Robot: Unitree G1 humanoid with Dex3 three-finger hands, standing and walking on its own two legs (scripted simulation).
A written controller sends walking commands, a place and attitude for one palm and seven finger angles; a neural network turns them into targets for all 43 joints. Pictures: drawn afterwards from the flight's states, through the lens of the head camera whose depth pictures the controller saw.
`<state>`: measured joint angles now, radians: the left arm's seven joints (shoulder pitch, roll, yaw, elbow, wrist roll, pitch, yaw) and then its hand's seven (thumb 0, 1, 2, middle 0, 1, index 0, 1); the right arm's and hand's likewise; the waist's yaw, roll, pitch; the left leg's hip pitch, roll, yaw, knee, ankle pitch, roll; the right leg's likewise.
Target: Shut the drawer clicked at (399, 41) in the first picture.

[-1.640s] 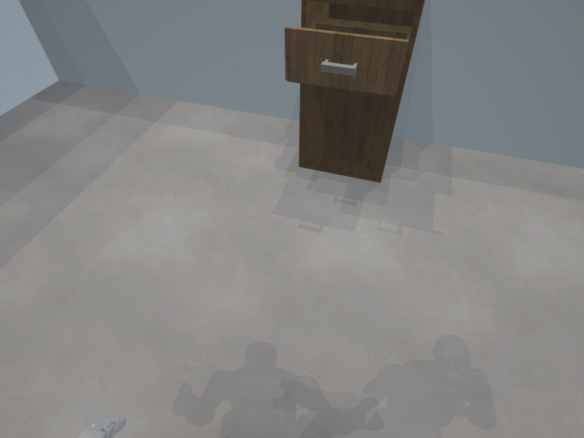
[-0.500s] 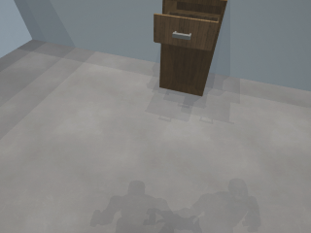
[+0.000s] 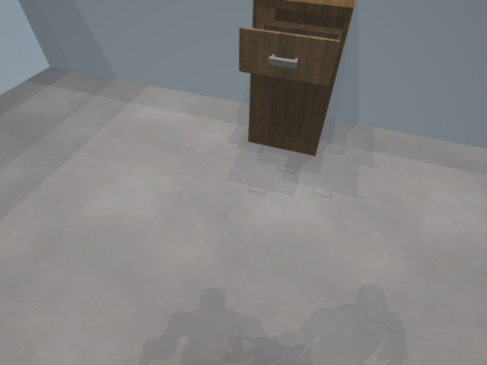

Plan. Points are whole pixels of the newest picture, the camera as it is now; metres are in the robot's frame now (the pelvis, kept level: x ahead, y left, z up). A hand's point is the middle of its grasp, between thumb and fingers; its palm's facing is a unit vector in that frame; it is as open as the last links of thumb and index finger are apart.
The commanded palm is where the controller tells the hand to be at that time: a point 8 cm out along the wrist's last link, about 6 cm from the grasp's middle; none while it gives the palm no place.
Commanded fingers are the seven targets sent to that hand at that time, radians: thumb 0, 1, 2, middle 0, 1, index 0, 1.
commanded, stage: walk to a spot facing it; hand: left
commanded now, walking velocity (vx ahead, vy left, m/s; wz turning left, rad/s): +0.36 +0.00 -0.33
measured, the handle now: (283, 60) +1.24 -0.08 -0.05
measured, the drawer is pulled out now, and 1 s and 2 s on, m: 0.29 0.29 0.29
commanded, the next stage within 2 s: turn to face it in 1.44 s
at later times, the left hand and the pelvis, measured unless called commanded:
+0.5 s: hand out of the picture +0.05 +0.14 -0.17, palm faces -0.04 -0.99 -0.16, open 7.4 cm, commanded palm none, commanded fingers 0.00 0.90 0.90 -0.20 -0.30 -0.20 -0.30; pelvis +0.13 -0.02 -0.01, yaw -8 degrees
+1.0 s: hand (188, 233) +0.46 +0.18 -0.17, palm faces -0.21 -0.96 -0.18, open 7.4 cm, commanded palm none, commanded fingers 0.00 0.90 0.90 -0.20 -0.30 -0.20 -0.30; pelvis +0.34 +0.02 +0.00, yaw -16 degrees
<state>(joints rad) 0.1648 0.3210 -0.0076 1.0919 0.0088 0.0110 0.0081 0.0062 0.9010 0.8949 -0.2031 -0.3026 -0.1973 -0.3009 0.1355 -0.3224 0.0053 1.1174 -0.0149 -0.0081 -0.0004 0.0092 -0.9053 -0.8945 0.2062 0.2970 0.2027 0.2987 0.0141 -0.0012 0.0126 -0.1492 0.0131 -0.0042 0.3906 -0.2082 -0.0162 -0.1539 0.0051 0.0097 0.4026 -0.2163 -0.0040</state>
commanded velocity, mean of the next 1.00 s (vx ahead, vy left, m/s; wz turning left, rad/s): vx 0.37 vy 0.00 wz -0.22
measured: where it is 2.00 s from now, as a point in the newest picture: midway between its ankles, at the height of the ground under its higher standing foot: (284, 272)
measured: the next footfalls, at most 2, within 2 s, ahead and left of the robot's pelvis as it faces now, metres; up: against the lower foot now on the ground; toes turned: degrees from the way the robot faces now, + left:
left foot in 0.68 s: +0.39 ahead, +0.08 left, +0.00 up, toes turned -2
right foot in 1.30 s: +0.54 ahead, -0.21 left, +0.00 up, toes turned -31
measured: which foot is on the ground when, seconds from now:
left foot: down 0.00-0.28, up 0.30-0.66, down 0.68-1.00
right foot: down 0.00-0.68, up 0.70-1.00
